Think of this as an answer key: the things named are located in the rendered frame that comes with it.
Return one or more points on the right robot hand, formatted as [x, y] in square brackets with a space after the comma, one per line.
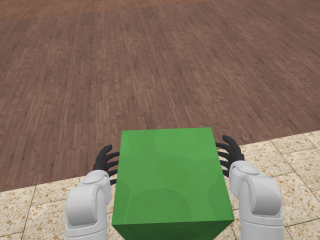
[234, 153]

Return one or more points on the carton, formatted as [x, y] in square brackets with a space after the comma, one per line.
[170, 186]

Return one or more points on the left robot hand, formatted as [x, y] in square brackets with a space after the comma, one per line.
[102, 159]

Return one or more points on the robot left forearm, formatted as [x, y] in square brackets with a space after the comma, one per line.
[85, 216]

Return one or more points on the robot right forearm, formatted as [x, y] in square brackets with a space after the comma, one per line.
[260, 202]

